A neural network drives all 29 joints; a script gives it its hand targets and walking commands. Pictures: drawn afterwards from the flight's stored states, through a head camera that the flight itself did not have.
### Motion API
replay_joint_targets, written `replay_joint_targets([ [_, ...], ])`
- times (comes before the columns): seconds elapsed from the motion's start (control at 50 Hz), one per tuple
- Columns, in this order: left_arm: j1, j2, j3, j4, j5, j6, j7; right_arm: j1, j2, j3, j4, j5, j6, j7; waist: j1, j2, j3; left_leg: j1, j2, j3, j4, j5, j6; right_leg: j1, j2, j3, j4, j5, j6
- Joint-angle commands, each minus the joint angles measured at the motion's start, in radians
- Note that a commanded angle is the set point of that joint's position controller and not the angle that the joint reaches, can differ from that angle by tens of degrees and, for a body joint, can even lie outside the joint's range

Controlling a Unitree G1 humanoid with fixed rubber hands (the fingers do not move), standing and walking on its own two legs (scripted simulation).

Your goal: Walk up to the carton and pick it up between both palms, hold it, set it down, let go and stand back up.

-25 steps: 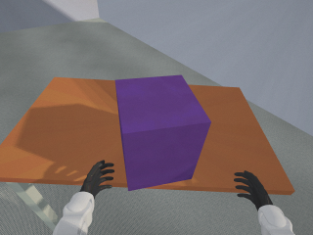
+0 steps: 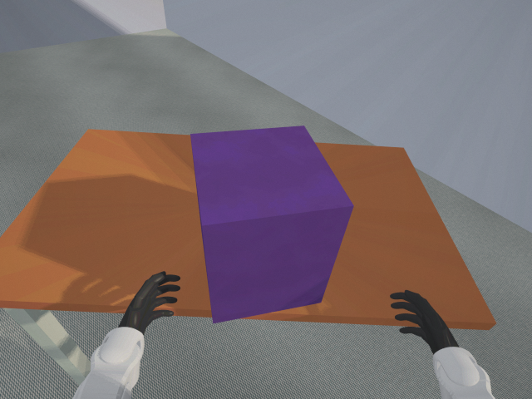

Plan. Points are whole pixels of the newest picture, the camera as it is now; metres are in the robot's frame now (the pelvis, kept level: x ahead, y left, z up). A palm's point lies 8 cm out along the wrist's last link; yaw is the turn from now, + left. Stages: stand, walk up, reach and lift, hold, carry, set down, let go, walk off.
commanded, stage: stand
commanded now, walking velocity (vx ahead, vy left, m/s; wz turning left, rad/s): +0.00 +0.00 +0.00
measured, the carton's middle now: (259, 223) +0.39 +0.04 +0.06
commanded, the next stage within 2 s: none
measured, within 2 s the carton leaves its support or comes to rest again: neither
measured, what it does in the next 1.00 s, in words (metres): stands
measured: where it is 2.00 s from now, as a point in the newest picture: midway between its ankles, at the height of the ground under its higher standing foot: outside the picture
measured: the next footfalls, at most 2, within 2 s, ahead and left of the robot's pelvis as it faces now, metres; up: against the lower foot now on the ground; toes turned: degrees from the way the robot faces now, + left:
none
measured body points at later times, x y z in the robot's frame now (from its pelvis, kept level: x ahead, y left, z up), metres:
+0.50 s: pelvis +0.01 -0.01 +0.00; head -0.01 +0.00 +0.45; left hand +0.24 +0.23 +0.00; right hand +0.24 -0.25 +0.00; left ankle -0.05 +0.10 -0.74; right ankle +0.06 -0.14 -0.74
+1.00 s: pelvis +0.01 -0.01 +0.00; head +0.00 +0.00 +0.45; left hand +0.24 +0.23 +0.00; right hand +0.24 -0.25 +0.00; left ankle -0.05 +0.10 -0.74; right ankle +0.06 -0.14 -0.74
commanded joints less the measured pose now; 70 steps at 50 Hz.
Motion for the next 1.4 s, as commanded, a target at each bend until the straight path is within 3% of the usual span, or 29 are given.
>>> replay_joint_targets([
  [0.0, 0.027, 0.300, 0.076, 0.032, -0.009, -0.117, 0.051, 0.050, -0.201, -0.128, -0.080, -0.059, 0.028, -0.037, 0.005, 0.042, 0.299, -0.409, 0.049, -0.110, -0.219, -0.357, 0.028, -0.117, -0.017, -0.009, 0.061, -0.191, -0.028],
  [0.1, -0.006, 0.354, 0.078, 0.057, -0.004, -0.145, 0.041, 0.087, -0.185, -0.124, -0.089, -0.038, 0.013, -0.021, -0.004, -0.015, 0.255, -0.346, 0.036, -0.075, -0.133, -0.225, 0.031, -0.116, -0.041, 0.042, 0.024, -0.215, -0.037],
  [0.16, -0.029, 0.359, 0.073, 0.074, -0.008, -0.142, 0.044, 0.099, -0.180, -0.119, -0.103, -0.032, 0.011, -0.021, -0.015, -0.018, 0.230, -0.317, 0.039, -0.071, -0.106, -0.142, 0.027, -0.093, -0.043, 0.052, 0.028, -0.169, -0.034],
  [0.18, -0.036, 0.364, 0.071, 0.068, -0.013, -0.142, 0.041, 0.099, -0.194, -0.119, -0.111, -0.029, 0.009, -0.023, -0.015, 0.006, 0.229, -0.324, 0.041, -0.070, -0.102, -0.144, 0.024, -0.085, -0.044, 0.054, 0.031, -0.168, -0.034],
  [0.24, -0.011, 0.387, 0.076, 0.083, -0.011, -0.144, 0.040, 0.126, -0.191, -0.121, -0.109, -0.028, 0.014, -0.026, -0.019, -0.024, 0.221, -0.291, 0.047, -0.069, -0.096, -0.111, 0.024, -0.099, -0.045, 0.046, 0.033, -0.164, -0.030],
  [0.34, -0.027, 0.394, 0.074, 0.086, -0.017, -0.143, 0.036, 0.120, -0.201, -0.119, -0.111, -0.020, 0.016, -0.028, -0.018, 0.021, 0.230, -0.307, 0.050, -0.073, -0.100, -0.118, 0.023, -0.085, -0.049, 0.051, 0.047, -0.130, -0.030],
  [0.38, -0.017, 0.404, 0.076, 0.090, -0.020, -0.144, 0.035, 0.124, -0.193, -0.119, -0.108, -0.018, 0.019, -0.032, -0.020, -0.004, 0.238, -0.300, 0.054, -0.082, -0.096, -0.122, 0.024, -0.095, -0.054, 0.049, 0.042, -0.146, -0.031],
  [0.62, -0.027, 0.417, 0.078, 0.092, -0.026, -0.147, 0.032, 0.104, -0.211, -0.123, -0.120, -0.014, 0.020, -0.032, -0.012, 0.009, 0.229, -0.302, 0.063, -0.083, -0.089, -0.119, 0.022, -0.083, -0.066, 0.054, 0.037, -0.137, -0.032],
  [0.78, -0.037, 0.425, 0.075, 0.092, -0.035, -0.149, 0.032, 0.117, -0.218, -0.125, -0.117, -0.013, 0.021, -0.033, -0.029, -0.010, 0.256, -0.284, 0.062, -0.086, -0.079, -0.085, 0.020, -0.123, -0.075, 0.071, 0.018, -0.154, -0.036],
  [0.86, -0.032, 0.412, 0.071, 0.100, -0.039, -0.147, 0.031, 0.106, -0.216, -0.121, -0.120, -0.012, 0.018, -0.035, -0.022, 0.041, 0.241, -0.302, 0.065, -0.088, -0.085, -0.093, 0.019, -0.086, -0.076, 0.069, 0.022, -0.135, -0.037],
  [0.9, -0.040, 0.423, 0.075, 0.099, -0.036, -0.149, 0.031, 0.091, -0.222, -0.123, -0.121, -0.012, 0.018, -0.036, -0.013, -0.002, 0.235, -0.283, 0.065, -0.092, -0.085, -0.083, 0.018, -0.096, -0.074, 0.059, 0.029, -0.126, -0.036],
  [0.94, -0.027, 0.421, 0.072, 0.103, -0.041, -0.149, 0.031, 0.108, -0.227, -0.124, -0.115, -0.011, 0.016, -0.038, -0.020, 0.025, 0.245, -0.285, 0.067, -0.093, -0.086, -0.074, 0.022, -0.096, -0.075, 0.065, 0.030, -0.118, -0.037],
  [0.96, -0.025, 0.424, 0.074, 0.104, -0.040, -0.149, 0.032, 0.112, -0.210, -0.121, -0.113, -0.010, 0.019, -0.036, -0.019, -0.001, 0.246, -0.285, 0.068, -0.091, -0.087, -0.086, 0.021, -0.102, -0.077, 0.067, 0.024, -0.131, -0.037],
  [1.04, -0.027, 0.418, 0.070, 0.102, -0.045, -0.151, 0.032, 0.113, -0.224, -0.121, -0.113, -0.012, 0.020, -0.039, -0.020, 0.028, 0.255, -0.288, 0.064, -0.088, -0.084, -0.086, 0.017, -0.111, -0.083, 0.079, 0.013, -0.148, -0.037],
  [1.12, -0.041, 0.435, 0.078, 0.104, -0.045, -0.152, 0.032, 0.106, -0.221, -0.119, -0.113, -0.011, 0.017, -0.041, -0.017, 0.004, 0.249, -0.286, 0.074, -0.097, -0.084, -0.083, 0.018, -0.109, -0.086, 0.075, 0.013, -0.143, -0.038],
  [1.16, -0.024, 0.419, 0.072, 0.109, -0.047, -0.152, 0.033, 0.098, -0.223, -0.121, -0.115, -0.010, 0.016, -0.040, -0.012, 0.038, 0.246, -0.298, 0.071, -0.094, -0.086, -0.092, 0.015, -0.098, -0.086, 0.077, 0.014, -0.138, -0.037],
  [1.18, -0.023, 0.427, 0.074, 0.109, -0.045, -0.153, 0.034, 0.109, -0.218, -0.118, -0.105, -0.010, 0.019, -0.041, -0.017, 0.010, 0.237, -0.285, 0.072, -0.094, -0.087, -0.092, 0.017, -0.092, -0.082, 0.067, 0.022, -0.133, -0.033],
  [1.32, -0.027, 0.440, 0.077, 0.111, -0.048, -0.150, 0.034, 0.112, -0.231, -0.121, -0.109, -0.010, 0.019, -0.043, -0.013, 0.024, 0.250, -0.294, 0.075, -0.096, -0.081, -0.086, 0.015, -0.096, -0.091, 0.080, 0.009, -0.150, -0.037],
  [1.38, -0.043, 0.434, 0.073, 0.104, -0.049, -0.150, 0.034, 0.115, -0.229, -0.119, -0.106, -0.006, 0.020, -0.041, -0.027, 0.014, 0.266, -0.285, 0.074, -0.098, -0.076, -0.064, 0.013, -0.114, -0.093, 0.090, 0.000, -0.153, -0.041],
])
